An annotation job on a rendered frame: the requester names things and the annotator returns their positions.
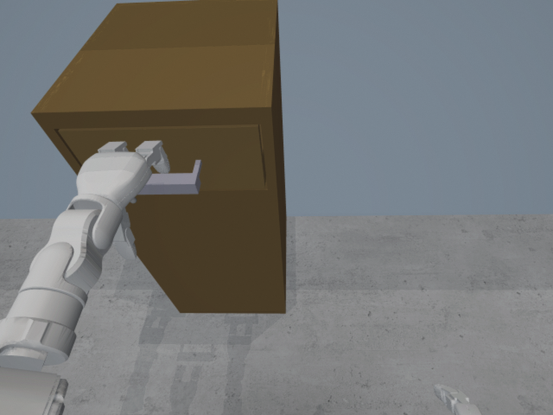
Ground robot left hand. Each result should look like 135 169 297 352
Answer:
76 141 170 260

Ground handle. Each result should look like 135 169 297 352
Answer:
139 160 202 195

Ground robot left upper arm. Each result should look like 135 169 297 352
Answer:
0 367 68 415

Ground drawer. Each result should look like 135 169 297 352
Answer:
58 124 266 189

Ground robot right hand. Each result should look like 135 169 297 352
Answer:
434 384 483 415

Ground left robot forearm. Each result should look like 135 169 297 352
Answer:
0 194 123 372

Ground cabinet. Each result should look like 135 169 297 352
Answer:
31 0 286 314

